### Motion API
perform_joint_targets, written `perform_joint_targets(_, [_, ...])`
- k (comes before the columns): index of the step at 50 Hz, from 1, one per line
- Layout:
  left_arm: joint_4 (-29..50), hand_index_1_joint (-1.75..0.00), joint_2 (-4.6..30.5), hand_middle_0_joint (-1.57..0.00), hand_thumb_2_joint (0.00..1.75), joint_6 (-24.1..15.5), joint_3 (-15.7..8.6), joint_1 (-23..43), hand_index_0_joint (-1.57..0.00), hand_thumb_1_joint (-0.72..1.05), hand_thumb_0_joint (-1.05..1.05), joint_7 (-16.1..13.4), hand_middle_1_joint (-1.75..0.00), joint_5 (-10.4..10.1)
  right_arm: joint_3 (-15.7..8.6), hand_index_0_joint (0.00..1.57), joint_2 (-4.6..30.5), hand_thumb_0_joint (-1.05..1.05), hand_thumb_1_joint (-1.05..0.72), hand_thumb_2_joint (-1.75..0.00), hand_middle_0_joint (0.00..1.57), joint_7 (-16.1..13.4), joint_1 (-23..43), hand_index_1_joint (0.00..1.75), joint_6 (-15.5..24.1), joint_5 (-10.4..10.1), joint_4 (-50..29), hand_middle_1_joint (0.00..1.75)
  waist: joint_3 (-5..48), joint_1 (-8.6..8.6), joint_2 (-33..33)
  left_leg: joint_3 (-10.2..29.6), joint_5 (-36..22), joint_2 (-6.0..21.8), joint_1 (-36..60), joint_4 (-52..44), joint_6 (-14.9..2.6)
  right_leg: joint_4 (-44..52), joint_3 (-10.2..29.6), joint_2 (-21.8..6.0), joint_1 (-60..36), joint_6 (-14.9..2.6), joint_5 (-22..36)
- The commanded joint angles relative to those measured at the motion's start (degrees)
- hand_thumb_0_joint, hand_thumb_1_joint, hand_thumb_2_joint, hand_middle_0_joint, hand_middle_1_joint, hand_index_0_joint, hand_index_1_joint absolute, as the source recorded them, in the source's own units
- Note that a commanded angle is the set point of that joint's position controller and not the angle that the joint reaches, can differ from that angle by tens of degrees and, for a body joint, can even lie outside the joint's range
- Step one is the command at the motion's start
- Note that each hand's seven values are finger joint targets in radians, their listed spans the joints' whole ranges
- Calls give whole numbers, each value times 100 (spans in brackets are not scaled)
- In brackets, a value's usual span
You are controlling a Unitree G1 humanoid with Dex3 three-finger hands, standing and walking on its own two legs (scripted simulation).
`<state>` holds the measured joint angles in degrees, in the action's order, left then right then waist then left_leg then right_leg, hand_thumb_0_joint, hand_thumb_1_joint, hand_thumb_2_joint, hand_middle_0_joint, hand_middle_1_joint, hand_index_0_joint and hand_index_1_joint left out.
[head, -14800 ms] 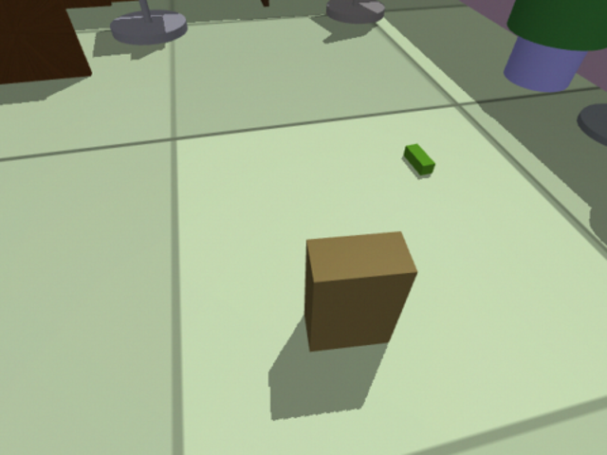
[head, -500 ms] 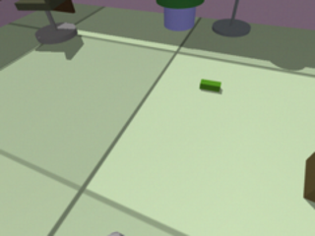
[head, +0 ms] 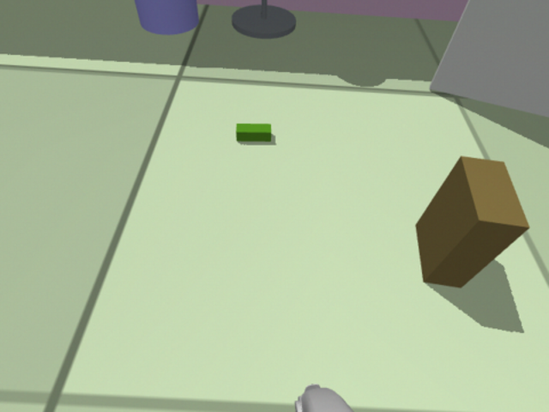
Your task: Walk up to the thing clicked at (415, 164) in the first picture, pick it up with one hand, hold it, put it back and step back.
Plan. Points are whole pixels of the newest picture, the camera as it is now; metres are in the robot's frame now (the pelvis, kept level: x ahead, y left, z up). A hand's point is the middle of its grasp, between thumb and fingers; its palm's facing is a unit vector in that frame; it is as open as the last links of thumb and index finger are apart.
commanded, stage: walk up
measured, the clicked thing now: (253, 132) +1.54 -0.05 -0.74
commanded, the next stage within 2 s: stand in 1.74 s
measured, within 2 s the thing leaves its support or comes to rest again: neither
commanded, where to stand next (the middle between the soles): +0.08 -0.01 m, yaw -12 degrees
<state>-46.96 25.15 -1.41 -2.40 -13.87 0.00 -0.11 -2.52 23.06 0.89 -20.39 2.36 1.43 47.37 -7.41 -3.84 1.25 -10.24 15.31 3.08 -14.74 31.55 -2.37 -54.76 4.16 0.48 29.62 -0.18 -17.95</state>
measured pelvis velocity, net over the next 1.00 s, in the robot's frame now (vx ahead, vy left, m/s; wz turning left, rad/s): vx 0.01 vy -0.01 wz -0.24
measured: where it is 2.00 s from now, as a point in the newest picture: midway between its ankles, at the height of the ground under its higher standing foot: outside the picture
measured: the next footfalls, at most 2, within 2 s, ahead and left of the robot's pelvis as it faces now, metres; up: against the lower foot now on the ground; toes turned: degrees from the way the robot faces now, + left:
right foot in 0.12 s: +0.06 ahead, -0.14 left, +0.00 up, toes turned -8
left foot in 0.48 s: +0.09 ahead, +0.13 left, +0.00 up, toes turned -9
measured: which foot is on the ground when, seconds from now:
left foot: down 0.00-0.16, up 0.18-0.46, down 0.48-1.00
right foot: up 0.00-0.10, down 0.12-1.00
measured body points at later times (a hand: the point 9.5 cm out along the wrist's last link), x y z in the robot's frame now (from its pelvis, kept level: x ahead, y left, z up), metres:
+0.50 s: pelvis +0.01 -0.01 -0.03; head +0.05 -0.02 +0.42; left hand +0.17 +0.28 -0.13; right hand +0.05 -0.34 -0.15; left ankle +0.05 +0.14 -0.74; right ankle +0.08 -0.13 -0.73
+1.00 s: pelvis +0.01 -0.01 +0.00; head +0.02 -0.03 +0.45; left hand +0.17 +0.26 -0.12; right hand +0.02 -0.33 -0.14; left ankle +0.05 +0.14 -0.73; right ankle +0.02 -0.14 -0.73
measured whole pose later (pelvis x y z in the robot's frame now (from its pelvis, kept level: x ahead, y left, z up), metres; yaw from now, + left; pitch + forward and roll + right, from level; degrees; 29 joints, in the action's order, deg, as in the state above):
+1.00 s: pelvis +0.01 -0.01 +0.00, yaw -14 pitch -2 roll +1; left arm -60.8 19.5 -1.4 -0.5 -6.9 0.0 0.4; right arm 0.1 22.5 0.7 -7.4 0.3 0.1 59.5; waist -3.7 -0.2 -1.7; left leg -3.6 17.1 3.8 -12.2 31.8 2.2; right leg -34.7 5.7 1.3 17.3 0.2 -15.1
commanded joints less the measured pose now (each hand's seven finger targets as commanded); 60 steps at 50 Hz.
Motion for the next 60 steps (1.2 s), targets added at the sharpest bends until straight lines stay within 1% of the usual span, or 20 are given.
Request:
perform_joint_targets(1, [436,-30,714,-20,90,-91,-241,-9,-20,90,0,-38,-30,-28,-460,20,1408,0,-90,-90,20,-79,76,30,48,10,-475,30,792,78,-1094,849,-3123,1261,821,-399,-699,934,-500,-117,-254,-21,259])
perform_joint_targets(4, [279,-30,705,-20,90,-103,-258,-262,-20,90,0,-97,-30,-4,-453,20,1419,0,-90,-90,20,-48,367,30,-113,-41,-600,30,955,248,-1081,736,-2631,1271,486,207,-780,1771,-720,61,-1026,-49,718])
perform_joint_targets(6, [119,-30,973,-20,90,-147,-382,-453,-20,90,0,-152,-30,76,-354,20,1118,0,-90,-90,20,-28,468,30,-198,-135,-630,30,1013,454,-533,513,-1663,965,-272,1077,-402,2375,-532,139,-2006,-210,1241])
perform_joint_targets(7, [116,-30,1281,-20,90,-183,-497,-657,-20,90,0,-197,-30,103,-277,20,901,0,-90,-90,20,-36,309,30,-213,-159,-628,30,1199,574,305,378,-784,674,-890,2070,-194,2616,531,-409,-2499,-392,1528])
perform_joint_targets(8, [266,-30,1609,-20,90,-211,-548,-535,-20,90,0,-241,-30,124,-171,20,645,0,-90,-90,20,-32,143,30,-269,-154,-673,30,1070,474,1197,391,1470,-32,-1884,2784,99,2998,2580,-1676,-2670,-923,1914])
perform_joint_targets(9, [340,-30,1623,-20,90,-170,-501,-291,-20,90,0,-278,-30,109,-295,20,1066,0,-90,-90,20,-127,407,30,-376,-136,-629,30,1035,534,859,1039,2268,82,-1673,3176,148,2962,3087,-2108,-2079,-1679,1928])
perform_joint_targets(10, [376,-30,1617,-20,90,-124,-506,-60,-20,90,0,-299,-30,102,-351,20,1188,0,-90,-90,20,-161,386,30,-396,-107,-495,30,941,481,826,1191,2268,212,-1453,3197,183,2959,3053,-2058,-1627,-1718,1559])
perform_joint_targets(13, [368,-30,1229,-20,90,-133,-387,202,-20,90,0,-321,-30,71,-312,20,1136,0,-90,-90,20,-109,306,30,-395,-223,-168,30,1007,292,616,1199,1500,142,-1485,2947,145,2715,1861,-1123,-1774,-1047,1464])
perform_joint_targets(23, [320,-30,1008,-20,90,101,-357,580,-20,90,0,-168,-30,84,-264,20,1036,0,-90,-90,20,-178,301,30,-112,-69,334,30,1086,210,788,719,346,-325,281,48,172,2019,1402,-626,-580,-845,648])
perform_joint_targets(25, [334,-30,487,-20,90,117,-197,668,-20,90,0,-144,-30,-4,-352,20,1468,0,-90,-90,20,-216,481,30,-18,94,281,30,988,187,-545,2725,824,1028,538,-899,-288,1020,1014,42,367,-315,20])
perform_joint_targets(26, [190,-30,763,-20,90,120,-294,681,-20,90,0,-185,-30,18,-423,20,1891,0,-90,-90,20,-192,989,30,-11,4,152,30,685,221,-1285,3776,1371,2107,-389,-1432,-983,166,288,427,51,-109,-1193])
perform_joint_targets(27, [78,-30,1093,-20,90,93,-376,613,-20,90,0,-190,-30,82,-456,20,1969,0,-90,-90,20,-167,1415,30,-6,-2,61,30,418,331,-1207,3943,1388,2425,-917,-1422,-1408,-221,361,100,-255,-34,-1328])
perform_joint_targets(30, [-202,-30,838,-20,90,14,-375,299,-20,90,0,-45,-30,33,-257,20,1416,0,-90,-90,20,-164,1559,30,38,42,45,30,399,593,-885,1960,-87,1138,-513,-570,-610,923,39,138,-647,-179,-580])
perform_joint_targets(33, [-432,-30,703,-20,90,-44,-334,213,-20,90,0,-24,-30,34,-231,20,1419,0,-90,-90,20,-95,1429,30,-41,-4,241,30,747,544,-1257,1475,-597,796,-433,62,-291,2270,-354,259,-1698,-186,252])
perform_joint_targets(36, [-486,-30,1131,-20,90,-171,-338,383,-20,90,0,-138,-30,133,-67,20,863,0,-90,-90,20,-104,1168,30,-118,-90,221,30,1035,333,-32,961,446,184,-937,851,181,2775,1929,-955,-2031,-700,635])
perform_joint_targets(37, [-487,-30,1327,-20,90,-147,-340,694,-20,90,0,-124,-30,102,-115,20,995,0,-90,-90,20,-152,1098,30,-152,-88,359,30,889,230,207,1049,1042,121,-272,809,129,2978,2314,-1291,-1057,-961,-133])
perform_joint_targets(39, [-456,-30,991,-20,90,-79,-192,1035,-20,90,0,-80,-30,48,-165,20,1146,0,-90,-90,20,-126,938,30,-86,-78,583,30,747,50,-227,1305,757,297,589,-125,21,2833,1443,-797,-302,-562,-417])
perform_joint_targets(41, [-641,-30,833,-20,90,-105,-146,868,-20,90,0,-60,-30,34,-144,20,1228,0,-90,-90,20,-81,1372,30,-53,-119,563,30,850,306,-283,1621,723,630,145,-510,-197,2511,683,-275,-1039,-307,266])
perform_joint_targets(46, [-903,-30,976,-20,90,-163,-156,1047,-20,90,0,-82,-30,45,-16,20,1055,0,-90,-90,20,-83,1290,30,-79,-139,834,30,903,236,482,1012,200,305,331,-304,34,2989,1260,-700,-1289,-433,785])
perform_joint_targets(60, [-1296,-30,699,-20,90,-78,-86,1308,-20,90,0,-70,-30,8,-24,20,1052,0,-90,-90,20,-69,1758,30,-37,-96,1307,30,967,380,61,1040,-26,579,643,-1198,38,3113,772,-434,-1684,-183,1294])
